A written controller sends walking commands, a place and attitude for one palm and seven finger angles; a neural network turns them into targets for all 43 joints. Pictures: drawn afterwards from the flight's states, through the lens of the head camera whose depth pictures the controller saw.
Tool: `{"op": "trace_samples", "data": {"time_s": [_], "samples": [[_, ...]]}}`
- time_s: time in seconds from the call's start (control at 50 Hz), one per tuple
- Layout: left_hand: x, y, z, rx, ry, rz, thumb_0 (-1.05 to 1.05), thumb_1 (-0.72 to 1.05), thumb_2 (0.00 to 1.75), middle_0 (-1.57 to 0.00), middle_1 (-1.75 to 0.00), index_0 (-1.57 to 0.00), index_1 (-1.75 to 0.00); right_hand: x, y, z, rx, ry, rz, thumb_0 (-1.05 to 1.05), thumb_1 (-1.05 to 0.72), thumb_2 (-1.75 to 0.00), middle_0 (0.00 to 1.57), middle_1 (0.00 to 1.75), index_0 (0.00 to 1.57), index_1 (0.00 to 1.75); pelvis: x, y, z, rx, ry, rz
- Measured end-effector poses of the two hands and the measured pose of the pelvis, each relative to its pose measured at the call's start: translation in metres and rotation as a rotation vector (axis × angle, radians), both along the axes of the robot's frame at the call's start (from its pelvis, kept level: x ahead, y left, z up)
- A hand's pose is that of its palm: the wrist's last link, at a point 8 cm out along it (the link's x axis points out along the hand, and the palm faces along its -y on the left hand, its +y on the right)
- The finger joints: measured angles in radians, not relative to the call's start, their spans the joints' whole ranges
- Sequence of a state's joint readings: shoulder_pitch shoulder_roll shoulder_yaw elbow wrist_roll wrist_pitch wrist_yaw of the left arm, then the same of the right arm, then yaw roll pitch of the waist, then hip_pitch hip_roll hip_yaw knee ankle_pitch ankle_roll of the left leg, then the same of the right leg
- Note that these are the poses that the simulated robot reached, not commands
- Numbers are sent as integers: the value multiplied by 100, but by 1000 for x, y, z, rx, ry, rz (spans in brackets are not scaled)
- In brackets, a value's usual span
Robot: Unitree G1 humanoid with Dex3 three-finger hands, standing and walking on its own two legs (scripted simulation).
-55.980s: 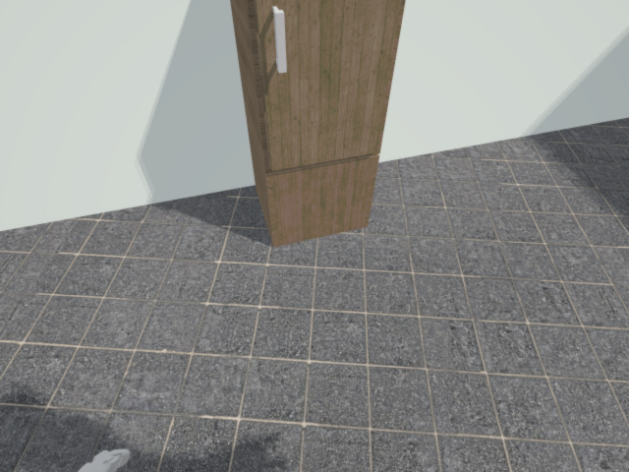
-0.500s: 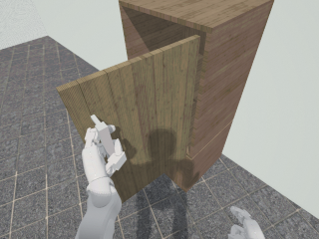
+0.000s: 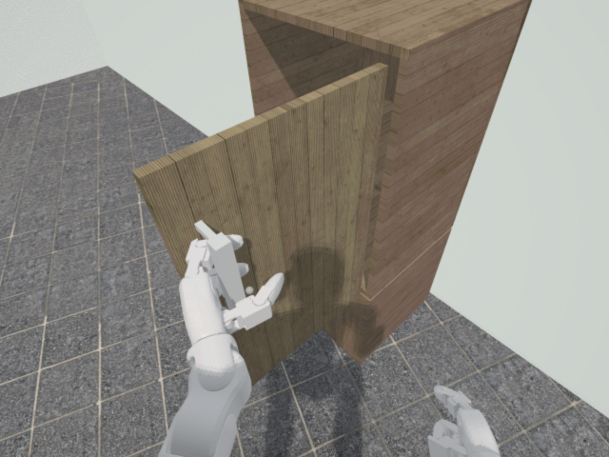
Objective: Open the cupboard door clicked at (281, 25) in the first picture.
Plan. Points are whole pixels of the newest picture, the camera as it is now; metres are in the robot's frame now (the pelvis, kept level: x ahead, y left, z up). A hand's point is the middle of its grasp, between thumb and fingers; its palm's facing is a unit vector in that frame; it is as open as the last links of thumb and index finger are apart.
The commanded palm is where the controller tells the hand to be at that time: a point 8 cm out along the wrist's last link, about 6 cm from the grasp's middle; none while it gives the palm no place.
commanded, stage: open thumb and fingers to let go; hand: left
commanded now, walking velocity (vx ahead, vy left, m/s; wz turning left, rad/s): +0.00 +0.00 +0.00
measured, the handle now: (221, 270) +0.33 +0.14 +0.10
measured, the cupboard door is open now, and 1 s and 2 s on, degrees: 90 92 91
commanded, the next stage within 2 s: slide the hand sideways off the handle in 0.46 s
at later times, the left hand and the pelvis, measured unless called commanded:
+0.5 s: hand (247, 288) +0.30 +0.10 +0.10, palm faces +0.37 -0.93 -0.01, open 14.5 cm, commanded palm +0.25 +0.13 +0.09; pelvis -0.01 +0.02 +0.00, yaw +0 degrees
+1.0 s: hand (247, 314) +0.26 +0.09 +0.10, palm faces -0.06 -1.00 +0.01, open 16.0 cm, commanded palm +0.23 +0.15 +0.09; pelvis -0.02 +0.03 +0.00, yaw -2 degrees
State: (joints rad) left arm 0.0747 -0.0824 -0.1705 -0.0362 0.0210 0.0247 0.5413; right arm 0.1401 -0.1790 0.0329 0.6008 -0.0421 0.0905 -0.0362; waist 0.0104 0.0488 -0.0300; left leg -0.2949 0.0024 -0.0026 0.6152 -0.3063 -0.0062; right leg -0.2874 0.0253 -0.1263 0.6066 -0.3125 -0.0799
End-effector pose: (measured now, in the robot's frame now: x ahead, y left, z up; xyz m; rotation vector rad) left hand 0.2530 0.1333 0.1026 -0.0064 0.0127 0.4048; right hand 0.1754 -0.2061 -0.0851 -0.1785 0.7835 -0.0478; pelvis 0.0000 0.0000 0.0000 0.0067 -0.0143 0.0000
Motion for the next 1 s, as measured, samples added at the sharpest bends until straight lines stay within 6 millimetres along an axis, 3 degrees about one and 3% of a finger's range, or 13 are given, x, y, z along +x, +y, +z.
{"op": "trace_samples", "data": {"time_s": [0.16,0.3,0.6,0.72,0.78,1.0], "samples": [[3,2,0,-8,-3,-4,0,-26,40,-31,-121,-34,-121,-6,6,0,-11,12,-6,1,-90,-90,20,30,20,30,-2,9,0,-6,-4,-3],[5,0,-1,14,0,-12,-1,-44,33,-27,-102,-28,-102,-9,13,-2,-3,21,-9,1,-90,-90,20,30,20,30,-2,17,-2,-7,2,-9],[3,6,-1,27,-3,-41,-1,-50,30,-42,-66,-40,-68,-5,33,-4,12,17,38,1,-91,-90,20,30,20,30,-10,27,-6,-11,2,-1],[-4,17,-4,120,-42,-370,-1,-49,30,-32,-49,-24,-51,-15,33,-2,5,-6,33,1,-90,-90,21,30,20,30,-15,28,-6,-8,-8,4],[-6,18,-3,78,-41,-487,-1,-50,30,-26,-42,-19,-43,-21,32,-1,6,-31,16,1,-90,-90,21,30,20,30,-18,30,-6,-13,-20,3],[-10,11,-3,3,-37,-464,-1,-50,30,-20,-37,-20,-35,-28,30,8,26,-86,-1,1,-90,-90,20,30,20,30,-16,31,-4,-3,-17,-29]]}}
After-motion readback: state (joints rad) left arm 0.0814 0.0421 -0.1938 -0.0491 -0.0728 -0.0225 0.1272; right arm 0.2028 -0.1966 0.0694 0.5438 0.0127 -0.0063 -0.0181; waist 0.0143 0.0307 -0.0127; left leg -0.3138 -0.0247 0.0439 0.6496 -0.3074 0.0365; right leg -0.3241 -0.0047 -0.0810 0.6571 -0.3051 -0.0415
